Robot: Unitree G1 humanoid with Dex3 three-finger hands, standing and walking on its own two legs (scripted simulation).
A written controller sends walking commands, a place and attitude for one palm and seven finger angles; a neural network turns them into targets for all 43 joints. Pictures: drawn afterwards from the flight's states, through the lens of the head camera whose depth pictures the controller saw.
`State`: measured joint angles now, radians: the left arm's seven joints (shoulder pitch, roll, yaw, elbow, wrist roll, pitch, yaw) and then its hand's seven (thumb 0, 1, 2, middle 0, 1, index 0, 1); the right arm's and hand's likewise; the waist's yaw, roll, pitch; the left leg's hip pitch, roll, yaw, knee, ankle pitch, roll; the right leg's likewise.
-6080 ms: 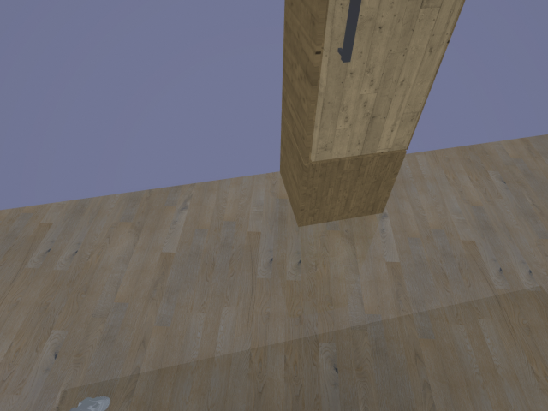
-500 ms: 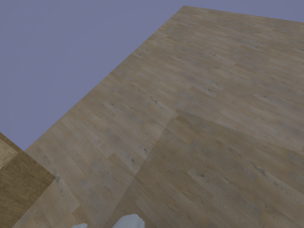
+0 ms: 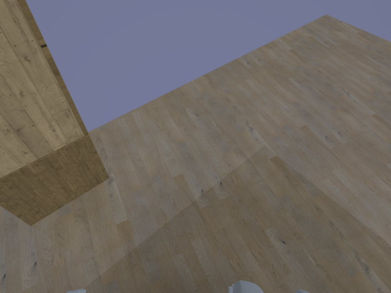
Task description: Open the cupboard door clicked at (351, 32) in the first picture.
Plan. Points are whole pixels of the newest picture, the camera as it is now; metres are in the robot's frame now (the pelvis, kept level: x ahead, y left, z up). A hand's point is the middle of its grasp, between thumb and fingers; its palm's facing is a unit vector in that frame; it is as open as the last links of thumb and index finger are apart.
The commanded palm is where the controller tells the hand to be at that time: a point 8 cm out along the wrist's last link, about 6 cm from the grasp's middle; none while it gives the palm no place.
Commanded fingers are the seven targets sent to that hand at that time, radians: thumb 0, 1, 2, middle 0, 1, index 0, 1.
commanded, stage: turn to face it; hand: left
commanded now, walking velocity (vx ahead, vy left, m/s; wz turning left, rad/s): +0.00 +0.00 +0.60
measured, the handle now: out of the picture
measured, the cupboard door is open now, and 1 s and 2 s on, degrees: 0 0 0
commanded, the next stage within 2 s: take the last steps up to it in 1.12 s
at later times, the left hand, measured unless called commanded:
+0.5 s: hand out of the picture +0.00 +0.16 -0.15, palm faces +0.31 -0.92 -0.26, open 7.4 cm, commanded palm none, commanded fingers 0.00 0.90 0.90 -0.20 -0.30 -0.20 -0.30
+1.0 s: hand out of the picture -0.09 +0.22 -0.16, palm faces +0.55 -0.79 -0.27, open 7.4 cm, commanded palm none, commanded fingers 0.00 0.90 0.90 -0.20 -0.30 -0.20 -0.30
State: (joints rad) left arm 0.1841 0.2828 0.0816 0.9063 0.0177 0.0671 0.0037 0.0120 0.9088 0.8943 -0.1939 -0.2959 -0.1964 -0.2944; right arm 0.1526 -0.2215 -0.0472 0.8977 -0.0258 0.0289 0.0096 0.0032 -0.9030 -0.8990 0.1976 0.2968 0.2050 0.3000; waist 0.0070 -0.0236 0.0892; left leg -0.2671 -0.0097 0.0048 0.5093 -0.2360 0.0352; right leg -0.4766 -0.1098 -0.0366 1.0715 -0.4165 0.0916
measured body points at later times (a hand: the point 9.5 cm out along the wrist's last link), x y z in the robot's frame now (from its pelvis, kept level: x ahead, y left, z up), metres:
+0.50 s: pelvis -0.02 -0.05 +0.00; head +0.01 -0.06 +0.45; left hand -0.02 +0.21 -0.13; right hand +0.11 -0.29 -0.15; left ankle -0.08 +0.09 -0.67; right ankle +0.01 -0.15 -0.74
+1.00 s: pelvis -0.05 -0.01 +0.00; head -0.03 +0.00 +0.45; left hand -0.12 +0.26 -0.14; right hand +0.16 -0.17 -0.14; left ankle -0.08 +0.08 -0.74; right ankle +0.03 -0.14 -0.69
